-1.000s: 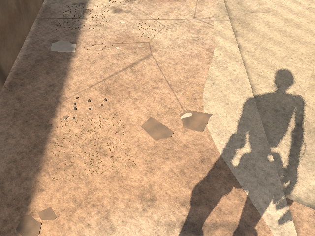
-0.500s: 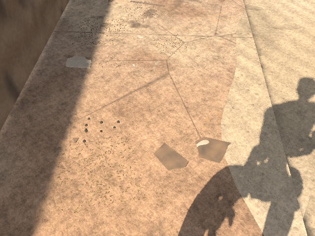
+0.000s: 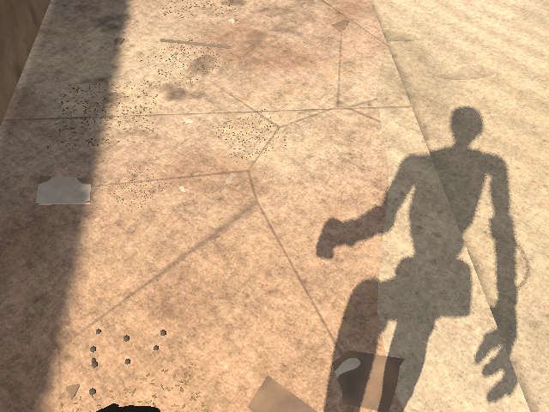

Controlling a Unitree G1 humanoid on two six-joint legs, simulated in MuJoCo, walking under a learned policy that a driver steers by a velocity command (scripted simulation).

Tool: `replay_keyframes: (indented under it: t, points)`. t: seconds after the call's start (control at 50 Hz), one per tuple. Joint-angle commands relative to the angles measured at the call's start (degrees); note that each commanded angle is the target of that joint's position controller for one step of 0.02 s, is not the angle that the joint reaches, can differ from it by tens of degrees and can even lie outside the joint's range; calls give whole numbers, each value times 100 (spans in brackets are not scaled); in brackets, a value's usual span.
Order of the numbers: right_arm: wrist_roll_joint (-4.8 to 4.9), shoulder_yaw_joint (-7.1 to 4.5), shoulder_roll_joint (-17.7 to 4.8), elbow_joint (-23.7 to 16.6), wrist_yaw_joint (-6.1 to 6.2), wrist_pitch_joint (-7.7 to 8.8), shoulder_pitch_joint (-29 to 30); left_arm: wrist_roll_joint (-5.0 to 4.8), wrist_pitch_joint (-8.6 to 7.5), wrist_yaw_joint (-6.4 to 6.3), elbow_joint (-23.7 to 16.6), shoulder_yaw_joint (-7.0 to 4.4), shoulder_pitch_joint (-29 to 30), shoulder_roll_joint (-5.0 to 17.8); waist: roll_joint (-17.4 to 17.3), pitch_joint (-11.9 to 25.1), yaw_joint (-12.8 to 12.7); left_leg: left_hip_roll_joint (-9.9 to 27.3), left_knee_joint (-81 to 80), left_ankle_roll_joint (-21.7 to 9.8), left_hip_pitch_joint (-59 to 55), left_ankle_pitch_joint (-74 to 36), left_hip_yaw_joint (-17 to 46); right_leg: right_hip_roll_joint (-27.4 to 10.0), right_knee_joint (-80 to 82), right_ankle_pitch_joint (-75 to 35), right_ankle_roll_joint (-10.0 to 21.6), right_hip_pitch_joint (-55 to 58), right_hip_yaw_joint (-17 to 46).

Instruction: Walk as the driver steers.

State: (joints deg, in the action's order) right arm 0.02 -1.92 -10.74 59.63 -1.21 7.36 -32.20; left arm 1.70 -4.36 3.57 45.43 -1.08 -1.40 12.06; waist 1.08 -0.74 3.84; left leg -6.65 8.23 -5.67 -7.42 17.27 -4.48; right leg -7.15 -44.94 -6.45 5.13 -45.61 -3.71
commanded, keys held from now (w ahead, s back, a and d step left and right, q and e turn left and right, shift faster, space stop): w+shift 0.26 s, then w+q+shift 0.48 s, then w+e+shift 0.26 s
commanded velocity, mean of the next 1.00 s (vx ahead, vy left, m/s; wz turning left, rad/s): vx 1.00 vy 0.00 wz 0.30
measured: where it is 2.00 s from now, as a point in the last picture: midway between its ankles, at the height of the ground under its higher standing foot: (201, 98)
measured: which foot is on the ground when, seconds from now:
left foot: down 0.00-0.16, up 0.18-0.58, down 0.60-1.00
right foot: up 0.00-0.12, down 0.14-0.58, up 0.60-1.00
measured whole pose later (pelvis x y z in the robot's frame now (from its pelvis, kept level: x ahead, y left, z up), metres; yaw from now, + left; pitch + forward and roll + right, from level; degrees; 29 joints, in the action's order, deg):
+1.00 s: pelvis +0.97 +0.10 -0.02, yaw +19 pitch +2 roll +0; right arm -0.9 -2.5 -15.8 53.0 0.0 7.3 -26.9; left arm 1.1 -4.4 2.6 40.0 1.4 0.3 13.9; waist 0.9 -2.5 5.6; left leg -8.3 3.9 -8.3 -16.0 19.4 2.6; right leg -1.8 -31.0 -6.8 6.5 -39.7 -6.7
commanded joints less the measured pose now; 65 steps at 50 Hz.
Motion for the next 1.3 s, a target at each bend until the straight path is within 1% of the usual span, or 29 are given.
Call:
replay_keyframes:
  t: [0.02,0.08,0.12,0.14,0.16,0.18,0.2,0.24,0.28,0.36,0.5,0.58,0.6,0.62,0.64,0.66,0.7,0.74,0.84,0.9,0.96,1.02,1.06,1.08,1.1,1.14,1.16,1.22,1.3]
  points:
    - [40,-67,-806,-312,76,152,64,-80,-54,10,-447,51,734,185,-194,-920,-176,1439,-949,-277,1114,-3972,380,418,1036,-559,146,1257,-444]
    - [-102,-99,-1164,-252,186,43,-3,-56,-59,-109,-408,-52,378,526,-661,-242,-477,1669,343,-120,-269,-7247,224,1053,1332,414,347,1831,-628]
    - [-259,-178,-1420,-237,299,-136,220,-70,-56,-258,88,-239,-1411,928,-909,723,-1340,1814,2673,-126,-273,-7751,192,1238,1452,1191,544,3516,-398]
    - [-268,-190,-1384,-316,302,-174,503,10,-36,-360,405,-365,-2509,1169,-812,1174,-1859,1632,4325,-165,650,-6595,113,849,1504,1607,695,4882,-56]
    - [-173,-43,-629,-549,192,-126,367,176,-16,-443,494,-508,-3068,1643,312,1733,-1623,924,6647,-167,2592,-2629,121,-649,1333,3251,1019,6421,1845]
    - [168,2,-387,-682,79,-4,-146,171,-16,-317,520,-545,-2809,1601,1465,2294,-1038,101,8101,-95,4429,837,890,-1580,2570,4124,1656,7320,5076]
    - [109,-56,-801,-856,150,17,674,69,-48,-242,518,-505,-2234,1192,552,1322,-989,641,7921,-278,5034,170,1050,-1205,2954,4072,1366,6622,4437]
    - [-4,-27,-678,-1022,102,4,1360,76,-155,-204,629,-360,-1786,560,-446,252,-645,1037,7193,-273,4754,-351,991,-831,3256,2900,1064,4862,2977]
    - [-183,48,-352,-1047,-45,-192,1171,47,-243,-268,799,-248,-1790,332,-224,-50,-201,1245,6762,-131,4322,-349,1048,-513,3562,2728,777,3816,2139]
    - [-173,87,-398,-1467,-171,-381,2160,-77,-457,-226,910,-250,-2007,542,-69,-748,-228,1343,5753,29,4828,-1240,777,-139,4169,1261,303,3149,637]
    - [-93,177,-516,-1813,-289,-274,3343,-140,-551,-385,1026,-151,-2649,830,163,-666,-483,613,2983,-358,3924,-3029,-591,-61,4063,-3488,-350,4526,-861]
    - [-116,-109,-1242,-1192,-195,-320,1106,65,-178,-697,775,-318,-2231,1466,733,775,770,-143,2844,-687,1758,-1671,-655,-448,493,-6135,-489,5201,-912]
    - [-127,-263,-1456,-867,-122,-355,-108,96,-105,-692,650,-375,-1827,1583,657,1143,1379,91,2496,-936,556,-1319,-119,-409,-1422,-5232,-398,4439,-837]
    - [-71,-384,-1619,-779,-13,-423,-69,158,-163,-544,565,-303,-1646,1121,-138,914,1037,644,2825,-1055,-219,-761,696,371,-3329,217,-259,2891,-665]
    - [-237,-534,-2210,-937,2,-501,445,-51,-281,-434,-51,-141,-2033,479,-1767,1271,97,1848,2357,-2231,-1720,-1171,3670,1121,-5285,3667,-597,242,30]
    - [-169,-566,-2045,-1040,20,-532,516,-76,-421,-424,-341,-60,-1547,673,-884,1520,334,2157,1027,-2404,-1876,165,4967,898,-5150,3179,-444,-607,836]
    - [-119,-440,-1365,-1002,59,-512,891,24,-493,-375,-403,-67,-1109,834,462,203,-151,1823,394,-1711,77,147,4102,381,-3811,2451,-371,-195,854]
    - [-46,-349,-1172,-1064,121,-367,1090,257,-243,-335,-470,-12,-1095,724,578,-200,-567,1343,352,-1559,1454,-768,3386,130,-3214,2591,-620,463,840]
    - [40,-245,-1055,-954,23,-16,717,103,-7,-150,-850,153,-112,433,44,-643,-264,536,-108,-661,2591,-3230,1395,-16,-574,701,-516,1296,-84]
    - [84,-216,-1081,-807,-18,80,139,-60,-46,-104,-1006,211,577,330,-237,-545,241,716,-487,-183,1728,-4231,1080,290,801,-645,-77,1615,-469]
    - [-79,-229,-1356,-766,121,70,146,-76,-80,-100,-939,118,556,650,-508,-277,102,1063,-155,80,194,-6295,586,767,1383,-368,216,1553,-582]
    - [-330,-291,-1646,-827,366,-99,510,-124,-51,-141,-444,-95,-965,1158,-849,568,-841,1468,1825,362,-418,-8452,264,1382,1273,523,401,2777,-528]
    - [-363,-348,-1794,-1116,436,-204,1546,-112,37,-264,331,-357,-3541,1552,-558,1225,-2258,1140,5789,446,1126,-7242,-81,948,1403,1104,878,5056,128]
    - [-171,-179,-929,-1417,305,-42,1334,-65,149,-301,472,-527,-3522,1987,1753,1461,-1481,-143,8557,818,4204,105,113,-359,1176,639,1638,7118,2789]
    - [-34,-51,-1013,-1702,239,58,938,-76,161,-217,272,-543,-2804,1931,1232,2217,-1030,-3,9176,749,5536,784,1139,-1039,2345,2070,2498,7682,5089]
    - [-197,40,-1163,-1895,160,170,1850,-85,163,-265,218,-410,-2315,1067,-593,629,-809,718,7883,490,5524,34,1258,-706,3052,2623,1935,5696,4272]
    - [-321,75,-1049,-2041,131,120,2119,-85,119,-297,282,-377,-2230,953,-850,182,-545,903,7298,489,5169,53,1189,-361,3147,2193,1660,4722,3726]
    - [-529,212,-838,-2268,44,-232,2087,-141,-53,-316,311,-353,-2195,1104,-498,-318,-97,1135,6290,666,4599,301,885,276,3461,1819,1457,3027,2973]
    - [-308,363,-730,-2854,-66,-240,3422,-191,-129,-279,180,-452,-2253,1281,-53,-650,-465,1081,3736,856,3586,-1483,391,793,3832,661,1131,1944,2379]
